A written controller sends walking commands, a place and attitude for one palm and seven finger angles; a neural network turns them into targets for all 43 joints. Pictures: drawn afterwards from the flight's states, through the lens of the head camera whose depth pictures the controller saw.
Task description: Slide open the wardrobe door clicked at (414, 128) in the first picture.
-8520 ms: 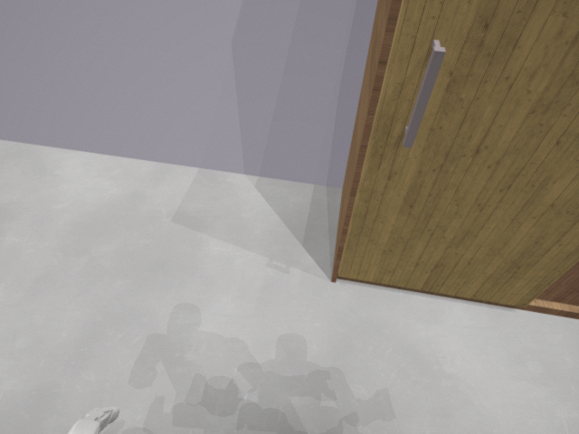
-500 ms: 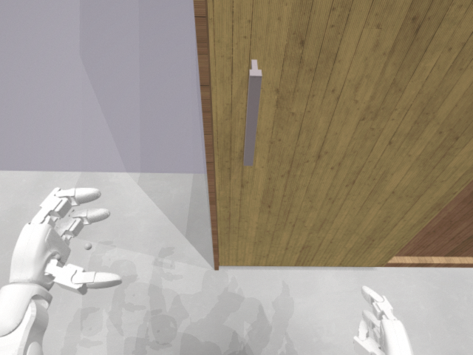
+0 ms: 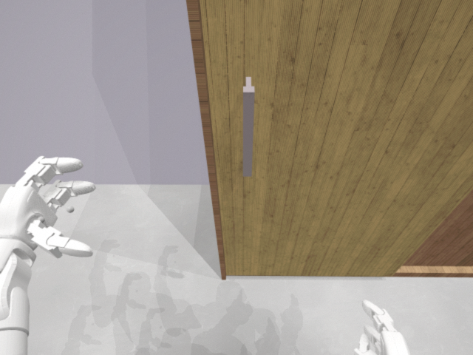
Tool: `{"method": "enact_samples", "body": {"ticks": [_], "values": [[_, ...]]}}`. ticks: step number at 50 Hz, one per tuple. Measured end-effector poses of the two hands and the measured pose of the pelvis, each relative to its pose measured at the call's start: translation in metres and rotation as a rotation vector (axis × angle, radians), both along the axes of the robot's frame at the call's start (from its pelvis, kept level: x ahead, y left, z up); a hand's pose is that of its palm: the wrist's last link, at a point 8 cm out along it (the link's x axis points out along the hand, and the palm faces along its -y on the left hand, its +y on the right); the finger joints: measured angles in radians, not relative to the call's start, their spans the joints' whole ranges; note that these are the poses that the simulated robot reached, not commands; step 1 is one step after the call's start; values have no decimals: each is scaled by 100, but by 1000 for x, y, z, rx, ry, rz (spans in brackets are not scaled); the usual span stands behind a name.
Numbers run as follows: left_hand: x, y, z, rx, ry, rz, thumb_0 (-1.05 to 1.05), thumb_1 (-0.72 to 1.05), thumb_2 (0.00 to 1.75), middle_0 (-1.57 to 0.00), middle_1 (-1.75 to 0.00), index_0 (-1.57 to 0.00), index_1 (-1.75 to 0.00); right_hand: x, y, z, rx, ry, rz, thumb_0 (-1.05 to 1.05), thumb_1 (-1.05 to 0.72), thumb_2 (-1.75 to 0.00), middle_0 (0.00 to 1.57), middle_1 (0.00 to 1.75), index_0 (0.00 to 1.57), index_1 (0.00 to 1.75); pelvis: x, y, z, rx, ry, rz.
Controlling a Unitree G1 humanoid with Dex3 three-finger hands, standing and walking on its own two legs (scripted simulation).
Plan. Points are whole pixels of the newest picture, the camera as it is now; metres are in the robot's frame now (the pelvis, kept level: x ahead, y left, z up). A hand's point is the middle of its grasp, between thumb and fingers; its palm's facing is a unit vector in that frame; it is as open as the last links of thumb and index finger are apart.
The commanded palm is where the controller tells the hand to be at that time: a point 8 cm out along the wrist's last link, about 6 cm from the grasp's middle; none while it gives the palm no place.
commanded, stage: raise the hand with hooked fingers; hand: left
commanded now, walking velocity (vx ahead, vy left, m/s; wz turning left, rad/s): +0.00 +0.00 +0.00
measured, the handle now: (247, 130) +0.53 +0.03 +0.09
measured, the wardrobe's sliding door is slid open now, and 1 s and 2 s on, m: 0.00 0.00 0.00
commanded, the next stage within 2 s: move the hooked fingers beside the handle in 0.40 s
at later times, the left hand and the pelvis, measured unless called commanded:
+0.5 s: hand (79, 219) +0.27 +0.27 +0.12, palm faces +0.12 -0.99 -0.03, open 14.0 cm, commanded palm +0.24 +0.31 +0.12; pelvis -0.01 -0.01 +0.00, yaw -1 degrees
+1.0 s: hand (131, 193) +0.33 +0.21 +0.12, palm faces +0.09 -1.00 -0.02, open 14.0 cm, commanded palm +0.30 +0.25 +0.12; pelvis +0.00 +0.00 +0.00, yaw -2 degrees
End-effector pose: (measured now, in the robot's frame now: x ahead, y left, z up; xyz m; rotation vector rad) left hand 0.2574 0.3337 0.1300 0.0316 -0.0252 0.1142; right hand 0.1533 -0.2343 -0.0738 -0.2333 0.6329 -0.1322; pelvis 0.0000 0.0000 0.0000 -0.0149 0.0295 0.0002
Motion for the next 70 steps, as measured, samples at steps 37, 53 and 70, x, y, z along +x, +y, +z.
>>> {"method": "enact_samples", "body": {"ticks": [37,53,70], "values": [[18,-45,-15,-20,10,-55,-1,-50,30,-30,-120,-30,-120,-4,0,2,-6,-14,5,2,-90,-90,20,30,21,30,-10,-1,1,5,-10,1],[46,-79,-13,-9,-2,-24,-1,-50,30,-30,-120,-30,-120,-21,-4,-8,34,63,-30,2,-90,-90,20,30,20,30,-2,-2,4,15,4,-23],[95,-126,-13,-21,-9,-53,-1,-50,30,-30,-120,-30,-120,-36,-15,-17,31,134,-65,2,-90,-90,20,30,20,30,-7,-9,2,19,28,-25]]}}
